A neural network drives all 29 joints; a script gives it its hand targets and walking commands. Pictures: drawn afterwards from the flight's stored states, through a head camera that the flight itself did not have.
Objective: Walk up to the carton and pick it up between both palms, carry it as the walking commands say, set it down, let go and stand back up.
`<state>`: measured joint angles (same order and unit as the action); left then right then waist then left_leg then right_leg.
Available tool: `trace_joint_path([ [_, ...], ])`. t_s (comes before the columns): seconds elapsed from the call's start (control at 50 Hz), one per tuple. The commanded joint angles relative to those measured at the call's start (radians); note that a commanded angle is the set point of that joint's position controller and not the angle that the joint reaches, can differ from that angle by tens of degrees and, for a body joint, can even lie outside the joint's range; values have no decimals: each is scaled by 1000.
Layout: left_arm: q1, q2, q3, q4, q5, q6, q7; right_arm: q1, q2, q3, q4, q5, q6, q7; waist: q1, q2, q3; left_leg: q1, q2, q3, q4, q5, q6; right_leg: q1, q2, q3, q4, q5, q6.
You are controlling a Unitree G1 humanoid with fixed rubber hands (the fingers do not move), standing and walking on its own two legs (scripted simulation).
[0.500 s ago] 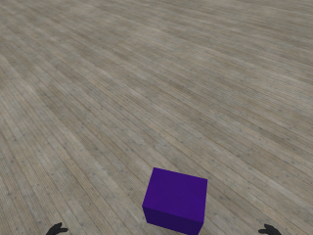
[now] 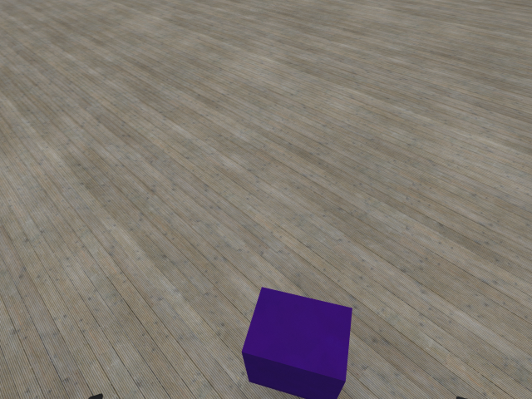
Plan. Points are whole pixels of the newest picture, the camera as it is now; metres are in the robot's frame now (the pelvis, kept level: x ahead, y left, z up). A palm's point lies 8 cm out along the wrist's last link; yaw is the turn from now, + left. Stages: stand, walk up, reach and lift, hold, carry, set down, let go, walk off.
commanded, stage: stand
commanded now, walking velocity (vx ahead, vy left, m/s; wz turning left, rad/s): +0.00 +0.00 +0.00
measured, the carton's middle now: (297, 347) +0.44 -0.06 -0.63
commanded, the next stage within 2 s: none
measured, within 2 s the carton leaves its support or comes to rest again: neither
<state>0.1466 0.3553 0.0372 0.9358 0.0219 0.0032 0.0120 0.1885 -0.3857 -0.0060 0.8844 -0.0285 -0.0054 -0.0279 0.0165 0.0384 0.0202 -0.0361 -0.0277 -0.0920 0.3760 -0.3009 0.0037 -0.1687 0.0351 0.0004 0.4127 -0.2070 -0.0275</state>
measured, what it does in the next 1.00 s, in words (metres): stands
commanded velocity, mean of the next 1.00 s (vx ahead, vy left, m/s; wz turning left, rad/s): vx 0.00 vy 0.00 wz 0.00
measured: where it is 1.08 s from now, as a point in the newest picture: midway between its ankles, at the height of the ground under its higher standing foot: outside the picture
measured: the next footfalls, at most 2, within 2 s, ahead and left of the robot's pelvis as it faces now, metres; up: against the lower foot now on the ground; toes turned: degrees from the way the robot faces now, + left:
none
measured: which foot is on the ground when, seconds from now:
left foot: down 0.00-1.00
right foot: down 0.00-1.00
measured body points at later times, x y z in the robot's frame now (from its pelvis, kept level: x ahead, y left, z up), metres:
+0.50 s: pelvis -0.01 +0.00 +0.00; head -0.02 -0.01 +0.45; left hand +0.08 +0.32 -0.11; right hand +0.08 -0.31 -0.12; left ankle -0.06 +0.12 -0.74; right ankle +0.01 -0.10 -0.74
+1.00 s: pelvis -0.02 +0.00 +0.00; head -0.02 -0.01 +0.45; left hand +0.08 +0.32 -0.11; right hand +0.07 -0.32 -0.12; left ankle -0.06 +0.12 -0.74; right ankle +0.01 -0.10 -0.74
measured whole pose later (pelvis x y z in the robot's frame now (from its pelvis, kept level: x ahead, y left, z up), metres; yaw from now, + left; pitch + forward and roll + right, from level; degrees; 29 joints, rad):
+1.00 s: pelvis -0.02 +0.00 +0.00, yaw +0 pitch -2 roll +0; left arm 0.10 0.39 0.01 1.06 0.01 -0.01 0.01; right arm 0.16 -0.40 0.00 1.02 -0.02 -0.01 -0.02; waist 0.01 0.02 0.03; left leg -0.03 -0.03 -0.08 0.32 -0.25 0.00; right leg -0.16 0.03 0.01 0.36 -0.15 -0.03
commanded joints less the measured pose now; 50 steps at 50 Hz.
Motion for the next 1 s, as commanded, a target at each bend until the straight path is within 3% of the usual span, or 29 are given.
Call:
trace_joint_path([
  [0.0, -35, 173, 32, -35, -1, -11, 3, -21, -153, -33, -32, 0, -12, -2, 1, -30, -18, -108, 109, -68, -63, 229, 0, 90, -131, 131, -58, 183, -2],
  [0.26, -47, 191, 22, 19, -4, -16, 1, -25, -163, -28, 26, 3, -15, 4, 2, -30, -2, -120, 111, -74, -91, 165, 8, 85, -136, 142, -87, 122, -4],
  [0.98, -79, 212, 4, 85, -11, -21, 1, -47, -177, -23, 95, 10, -15, 7, -3, -35, -16, -95, 121, -72, -109, 184, 13, 90, -148, 149, -100, 175, -11],
])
